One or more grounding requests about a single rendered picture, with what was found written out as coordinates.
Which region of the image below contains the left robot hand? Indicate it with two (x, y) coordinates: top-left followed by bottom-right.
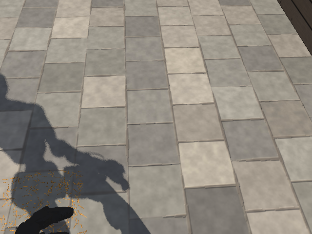
(15, 206), (74, 234)

